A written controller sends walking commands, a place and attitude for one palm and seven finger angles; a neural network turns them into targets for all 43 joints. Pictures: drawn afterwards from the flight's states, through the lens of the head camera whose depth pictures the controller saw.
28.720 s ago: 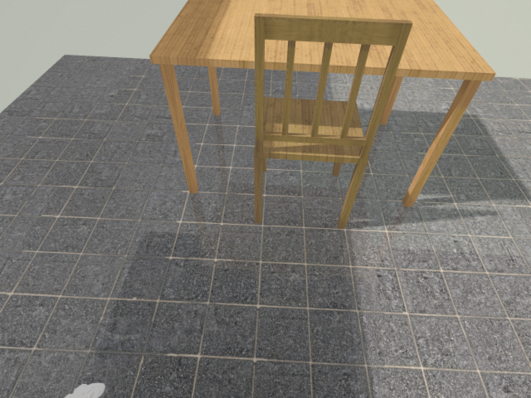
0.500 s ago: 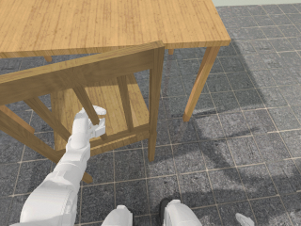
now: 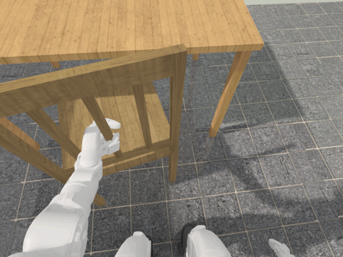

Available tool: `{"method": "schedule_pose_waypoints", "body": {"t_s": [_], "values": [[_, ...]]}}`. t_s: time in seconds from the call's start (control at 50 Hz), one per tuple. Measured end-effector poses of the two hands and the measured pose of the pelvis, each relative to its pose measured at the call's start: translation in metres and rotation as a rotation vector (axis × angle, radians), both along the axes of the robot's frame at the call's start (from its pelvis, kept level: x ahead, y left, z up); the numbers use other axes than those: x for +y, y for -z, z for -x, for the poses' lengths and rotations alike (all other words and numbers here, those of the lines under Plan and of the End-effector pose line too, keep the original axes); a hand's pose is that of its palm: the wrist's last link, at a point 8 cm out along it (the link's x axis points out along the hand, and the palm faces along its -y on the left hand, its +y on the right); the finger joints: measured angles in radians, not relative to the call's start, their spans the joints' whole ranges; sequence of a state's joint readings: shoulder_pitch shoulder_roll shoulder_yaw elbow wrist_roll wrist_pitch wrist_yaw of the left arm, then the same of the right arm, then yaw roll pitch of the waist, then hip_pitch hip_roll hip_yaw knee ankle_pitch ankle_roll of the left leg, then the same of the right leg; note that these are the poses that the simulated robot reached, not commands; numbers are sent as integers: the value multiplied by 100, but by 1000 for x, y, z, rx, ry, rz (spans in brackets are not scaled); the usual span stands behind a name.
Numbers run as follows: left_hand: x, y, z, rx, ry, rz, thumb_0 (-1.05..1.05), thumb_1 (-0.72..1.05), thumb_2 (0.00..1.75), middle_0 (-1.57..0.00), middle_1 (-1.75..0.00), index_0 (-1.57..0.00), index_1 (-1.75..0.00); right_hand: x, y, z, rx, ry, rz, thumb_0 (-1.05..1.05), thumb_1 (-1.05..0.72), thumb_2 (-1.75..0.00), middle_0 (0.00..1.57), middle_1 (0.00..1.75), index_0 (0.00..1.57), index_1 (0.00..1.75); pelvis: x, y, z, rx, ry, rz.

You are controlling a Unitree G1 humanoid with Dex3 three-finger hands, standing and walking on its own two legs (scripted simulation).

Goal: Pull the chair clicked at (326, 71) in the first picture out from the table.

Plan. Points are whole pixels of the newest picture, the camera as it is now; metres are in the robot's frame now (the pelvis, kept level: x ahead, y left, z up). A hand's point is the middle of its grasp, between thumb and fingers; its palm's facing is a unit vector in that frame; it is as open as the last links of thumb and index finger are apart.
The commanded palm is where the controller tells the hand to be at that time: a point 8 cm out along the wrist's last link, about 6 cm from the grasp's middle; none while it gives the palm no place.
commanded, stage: step backward, pulling the chair out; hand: left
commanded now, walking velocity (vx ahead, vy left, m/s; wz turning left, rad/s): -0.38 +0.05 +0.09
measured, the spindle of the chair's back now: (106, 132) +0.43 +0.17 -0.04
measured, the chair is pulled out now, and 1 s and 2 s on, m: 0.15 0.19 0.19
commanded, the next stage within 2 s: stop walking, hand still on the chair in 0.08 s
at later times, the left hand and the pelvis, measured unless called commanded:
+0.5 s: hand (115, 150) +0.38 +0.14 -0.05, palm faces +0.07 -0.98 -0.19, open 5.3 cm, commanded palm +0.35 +0.19 -0.03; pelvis +0.03 +0.00 +0.01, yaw +0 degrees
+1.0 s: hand (114, 154) +0.36 +0.14 -0.05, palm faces +0.07 -0.98 -0.17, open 5.4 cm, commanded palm +0.34 +0.19 -0.03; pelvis +0.09 +0.00 +0.03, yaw +0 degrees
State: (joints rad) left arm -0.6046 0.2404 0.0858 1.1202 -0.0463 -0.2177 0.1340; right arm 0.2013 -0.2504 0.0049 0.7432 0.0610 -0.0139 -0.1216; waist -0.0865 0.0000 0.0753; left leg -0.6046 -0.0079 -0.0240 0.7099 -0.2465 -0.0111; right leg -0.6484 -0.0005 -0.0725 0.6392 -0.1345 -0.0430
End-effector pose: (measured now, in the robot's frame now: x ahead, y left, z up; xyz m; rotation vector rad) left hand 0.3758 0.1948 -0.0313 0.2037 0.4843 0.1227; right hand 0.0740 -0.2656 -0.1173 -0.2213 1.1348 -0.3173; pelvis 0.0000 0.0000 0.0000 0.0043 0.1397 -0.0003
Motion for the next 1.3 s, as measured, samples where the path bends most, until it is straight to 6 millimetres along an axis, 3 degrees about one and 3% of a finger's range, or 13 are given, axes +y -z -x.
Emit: {"method": "schedule_pose_waypoints", "body": {"t_s": [0.24, 0.36, 0.48, 0.74, 0.88, 1.0, 1.2, 1.3], "values": [[0, 0, 1, 5, -2, 3, 0, 67, 77, -25, -114, -50, -145, 0, -3, 1, 5, -3, 3, 1, -90, -90, 20, 30, 21, 30, 1, -2, 1, -13, 0, -1], [-1, -1, 10, 21, -8, 15, 1, 68, 76, -24, -114, -50, -145, 4, -7, -11, -8, -11, -4, 1, -91, -90, 20, 30, 20, 30, -1, -6, -6, -43, 12, -3], [-3, -3, 21, 49, -18, 33, 3, 68, 76, -22, -112, -50, -145, 9, -15, -40, -48, -42, -15, 1, -90, -90, 20, 30, 21, 30, -3, -12, -23, -81, 7, 4], [-3, -7, 33, 107, -24, 56, 6, 68, 77, -20, -111, -50, -145, 20, -40, -128, -202, -119, -25, 1, -91, -90, 20, 30, 20, 30, 0, -24, -67, -126, -2, 9], [-3, -7, 36, 117, -27, 60, 6, 67, 77, -20, -111, -50, -145, 27, -46, -156, -240, -145, -45, 1, -91, -90, 20, 30, 20, 30, -1, -27, -82, -135, -5, 9], [-3, -7, 36, 118, -26, 59, 6, 67, 78, -20, -112, -50, -145, 29, -44, -160, -227, -149, -55, 1, -90, -90, 20, 30, 20, 30, -1, -28, -90, -139, -8, 9], [-3, -7, 36, 118, -20, 56, 6, 67, 78, -20, -112, -50, -145, 26, -38, -147, -175, -127, -57, 1, -91, -90, 20, 30, 20, 30, 1, -28, -96, -144, -7, 9], [0, -7, 34, 88, -13, 68, 5, 61, 76, -24, -120, -50, -145, 21, -37, -144, -223, -115, -90, 1, -90, -90, 20, 30, 20, 30, 2, -20, -94, -63, -3, 4]]}}
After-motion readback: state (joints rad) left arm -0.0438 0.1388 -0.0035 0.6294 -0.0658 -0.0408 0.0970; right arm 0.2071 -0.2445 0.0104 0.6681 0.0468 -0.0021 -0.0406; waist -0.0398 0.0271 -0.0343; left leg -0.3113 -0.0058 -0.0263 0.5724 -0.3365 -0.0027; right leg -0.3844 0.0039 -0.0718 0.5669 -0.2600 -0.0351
